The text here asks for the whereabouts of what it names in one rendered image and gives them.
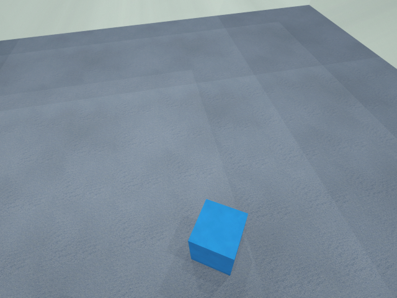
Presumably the carton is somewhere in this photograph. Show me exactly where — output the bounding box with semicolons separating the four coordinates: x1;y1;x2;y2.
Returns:
188;199;248;276

